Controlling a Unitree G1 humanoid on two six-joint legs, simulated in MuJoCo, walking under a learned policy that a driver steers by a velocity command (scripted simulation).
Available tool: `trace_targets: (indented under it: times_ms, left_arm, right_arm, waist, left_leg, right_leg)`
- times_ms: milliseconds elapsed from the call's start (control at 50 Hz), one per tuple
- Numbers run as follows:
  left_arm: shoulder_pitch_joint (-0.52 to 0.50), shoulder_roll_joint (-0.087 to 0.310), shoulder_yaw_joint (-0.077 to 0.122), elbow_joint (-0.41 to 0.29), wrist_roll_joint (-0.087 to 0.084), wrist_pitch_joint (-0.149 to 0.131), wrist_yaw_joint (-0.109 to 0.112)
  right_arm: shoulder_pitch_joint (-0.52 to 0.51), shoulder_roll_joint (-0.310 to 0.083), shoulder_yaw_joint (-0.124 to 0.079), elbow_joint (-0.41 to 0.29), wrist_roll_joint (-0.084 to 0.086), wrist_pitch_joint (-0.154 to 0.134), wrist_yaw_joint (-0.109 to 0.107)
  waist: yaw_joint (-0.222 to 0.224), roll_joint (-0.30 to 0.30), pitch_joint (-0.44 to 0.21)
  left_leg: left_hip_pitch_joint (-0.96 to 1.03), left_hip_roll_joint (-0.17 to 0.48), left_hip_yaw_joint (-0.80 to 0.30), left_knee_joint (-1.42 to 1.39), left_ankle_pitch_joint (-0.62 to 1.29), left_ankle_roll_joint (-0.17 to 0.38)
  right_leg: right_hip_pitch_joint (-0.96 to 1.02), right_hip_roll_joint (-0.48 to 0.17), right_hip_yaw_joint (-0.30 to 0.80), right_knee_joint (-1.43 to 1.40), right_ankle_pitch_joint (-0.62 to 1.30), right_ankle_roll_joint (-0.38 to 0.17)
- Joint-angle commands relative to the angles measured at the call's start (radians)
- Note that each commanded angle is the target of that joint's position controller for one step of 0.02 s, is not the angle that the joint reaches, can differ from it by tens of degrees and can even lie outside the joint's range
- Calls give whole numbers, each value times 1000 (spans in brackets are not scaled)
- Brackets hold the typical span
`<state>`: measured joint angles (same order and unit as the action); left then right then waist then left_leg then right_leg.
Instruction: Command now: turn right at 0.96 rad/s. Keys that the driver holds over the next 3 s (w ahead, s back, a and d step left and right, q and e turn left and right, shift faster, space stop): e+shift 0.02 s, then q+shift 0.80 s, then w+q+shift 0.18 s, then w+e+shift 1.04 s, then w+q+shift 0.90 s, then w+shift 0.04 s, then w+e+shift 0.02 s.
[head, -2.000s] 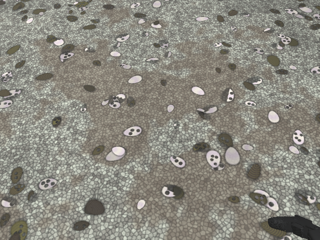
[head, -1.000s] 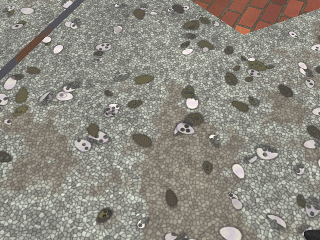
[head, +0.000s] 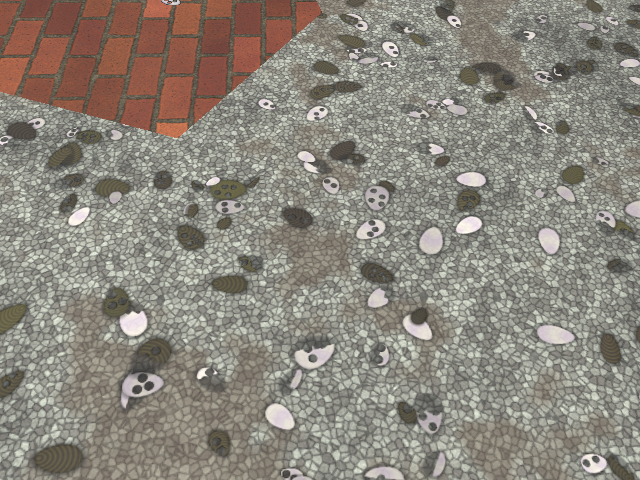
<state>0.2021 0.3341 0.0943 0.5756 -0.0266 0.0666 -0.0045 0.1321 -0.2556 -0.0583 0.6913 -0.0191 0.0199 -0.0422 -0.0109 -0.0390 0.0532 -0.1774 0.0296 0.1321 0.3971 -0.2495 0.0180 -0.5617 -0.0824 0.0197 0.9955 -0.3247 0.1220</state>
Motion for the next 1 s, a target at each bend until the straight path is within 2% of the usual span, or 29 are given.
trace_targets:
  times_ms: [20, 80, 100, 120, 140, 160, 180, 200, 220, 260, 300, 340, 420, 480, 540, 580, 600, 620, 640, 660, 680, 700, 720, 760, 820, 840, 880, 920, 1000]
  left_arm:
    - [-74, 57, 5, -109, 2, -14, -13]
    - [-73, 45, 4, -113, 11, -6, -11]
    - [-34, 39, 6, -96, 13, -6, -9]
    - [22, 55, 11, -69, 19, -9, -3]
    - [73, 102, 16, -56, 31, -15, 10]
    - [52, 120, -5, -80, 61, -25, 26]
    - [43, 55, -19, -61, 76, -41, 19]
    - [10, 55, -18, -45, 75, -54, 9]
    - [-40, 83, -5, -29, 65, -60, 12]
    - [-96, 120, 8, -23, 47, -61, 26]
    - [-135, 71, -4, -23, 56, -59, 42]
    - [-149, 31, -13, -12, 58, -58, 53]
    - [-147, 51, 3, 17, 55, -56, 60]
    - [-150, 90, 22, 31, 42, -58, 44]
    - [-163, 112, 36, 40, 20, -63, 24]
    - [-174, 107, 40, 55, 1, -59, 15]
    - [-126, 79, 37, 83, -2, -55, 8]
    - [-121, 41, 28, 73, 24, -54, 6]
    - [-221, 7, 11, -18, 52, -60, 16]
    - [-272, 61, 25, -11, 49, -60, 23]
    - [-282, 56, 24, -15, 29, -66, 28]
    - [-255, 55, 27, 5, 29, -71, 38]
    - [-234, 81, 35, 13, 40, -72, 46]
    - [-188, 73, 36, 36, 43, -76, 40]
    - [-175, 42, 24, 52, 35, -78, 36]
    - [-169, 42, 21, 54, 31, -82, 30]
    - [-196, 57, 23, 46, 16, -99, 12]
    - [-231, 71, 26, 39, 6, -125, -2]
    - [-260, 59, 22, 34, 2, -175, -19]
  right_arm:
    - [-9, -228, -71, -53, 10, -7, 11]
    - [23, -236, -72, -25, 47, -19, 34]
    - [4, -227, -66, -18, 63, -24, 40]
    - [17, -185, -48, 0, 71, -31, 45]
    - [58, -103, -12, 8, 34, -44, 53]
    - [92, -15, 32, -8, -25, -53, 73]
    - [92, -94, 4, 20, 10, -42, 67]
    - [43, -165, -16, 12, 47, -31, 59]
    - [38, -181, -28, 12, 57, -19, 47]
    - [85, -212, -49, 38, 48, 12, 21]
    - [136, -189, -55, 43, 54, 32, 6]
    - [118, -153, -51, 19, 52, 45, -2]
    - [69, -101, -34, -55, 36, 47, 23]
    - [68, -107, -36, -97, 35, 52, 47]
    - [84, -123, -49, -126, 41, 70, 60]
    - [127, -124, -60, -128, 44, 75, 60]
    - [178, -156, -77, -115, 38, 71, 48]
    - [248, -285, -118, -117, 39, 60, 24]
    - [234, -383, -127, -147, 5, 33, 28]
    - [229, -326, -115, -154, -3, 0, 44]
    - [204, -304, -103, -143, 7, -20, 42]
    - [145, -284, -98, -146, 30, -23, 33]
    - [83, -249, -85, -159, 48, -15, 23]
    - [37, -225, -71, -185, 38, -4, 6]
    - [63, -240, -74, -185, 37, 0, -3]
    - [91, -239, -75, -177, 46, 0, -5]
    - [110, -250, -74, -178, 53, -9, 0]
    - [113, -264, -74, -175, 50, -18, 2]
    - [123, -252, -65, -174, 55, -29, 6]
  waist:
    - [-34, 188, -96]
    - [-19, 192, -115]
    - [15, 185, -126]
    - [46, 142, -143]
    - [44, 4, -228]
    - [8, -250, -304]
    - [55, -171, -366]
    - [59, -125, -279]
    - [41, -136, -203]
    - [22, -134, -128]
    - [-4, -119, -112]
    - [1, -110, -88]
    - [19, -84, -96]
    - [15, -82, -106]
    - [-1, -86, -113]
    - [-38, -62, -122]
    - [-53, 13, -125]
    - [-69, 265, -121]
    - [-51, 434, -153]
    - [-97, 238, -218]
    - [-69, 193, -174]
    - [-29, 118, -136]
    - [1, 115, -117]
    - [29, 142, -148]
    - [22, 125, -166]
    - [13, 126, -187]
    - [-7, 191, -146]
    - [-19, 227, -100]
    - [-34, 226, -71]
  left_leg:
    - [141, 265, -92, -69, 476, 189]
    - [111, 270, -114, -1, 518, 180]
    - [98, 255, -108, 49, 501, 157]
    - [21, 223, -81, 121, 448, 107]
    - [-131, 160, -31, 228, 214, 20]
    - [-334, 89, -35, 415, -414, -74]
    - [-298, 85, -141, 518, -461, -109]
    - [-300, 80, -166, 578, -437, -113]
    - [-355, 69, -156, 615, -392, -111]
    - [-358, 42, -159, 745, -299, -125]
    - [-361, 30, -141, 820, -227, -137]
    - [-398, 51, -134, 781, -166, -144]
    - [-368, 92, -111, 590, -128, -129]
    - [-305, 93, -73, 488, -151, -93]
    - [-248, 79, -41, 391, -156, -48]
    - [-139, 41, -5, 233, -55, -3]
    - [-36, 12, -39, 126, 74, 39]
    - [137, 160, -310, 17, 504, 132]
    - [198, 351, -722, -29, 636, 353]
    - [209, 358, -684, -65, 489, 376]
    - [180, 310, -611, -75, 381, 323]
    - [151, 256, -546, -69, 311, 263]
    - [117, 229, -508, -61, 311, 226]
    - [68, 178, -463, -53, 387, 206]
    - [75, 141, -466, -33, 388, 199]
    - [83, 123, -491, -62, 157, 200]
    - [56, 125, -595, -148, -294, 211]
    - [42, 131, -650, -167, -366, 214]
    - [-3, 101, -681, -120, -327, 211]
  right_leg:
    - [-9, -3, -66, -128, 8, -20]
    - [147, 59, -74, -322, -38, -72]
    - [234, 79, -72, -466, 43, -104]
    - [399, 87, -52, -639, 228, -140]
    - [654, -33, 83, -639, 577, -164]
    - [817, -306, 308, -521, 1066, -294]
    - [665, -357, 289, -550, 933, -436]
    - [591, -280, 207, -580, 778, -419]
    - [552, -232, 150, -599, 661, -376]
    - [441, -225, 77, -635, 633, -359]
    - [398, -223, 7, -672, 541, -352]
    - [403, -227, -31, -699, 411, -343]
    - [447, -261, -75, -701, 348, -350]
    - [450, -297, -102, -684, 409, -350]
    - [467, -320, -132, -631, 441, -310]
    - [436, -294, -190, -527, 399, -242]
    - [376, -232, -238, -400, 307, -182]
    - [143, -110, -312, -94, 41, -88]
    - [-152, 72, -163, 171, -402, -20]
    - [-197, 63, 0, 291, -389, -31]
    - [-216, 57, 39, 289, -292, -62]
    - [-220, 38, 60, 240, -183, -76]
    - [-210, 31, 70, 194, -105, -79]
    - [-128, 65, 65, 190, -10, -67]
    - [-99, 104, 74, 70, 44, -41]
    - [-93, 111, 79, 0, 63, -39]
    - [-96, 121, 88, -131, 72, -38]
    - [-89, 127, 103, -229, 64, -42]
    - [10, 142, 102, -369, 45, -51]
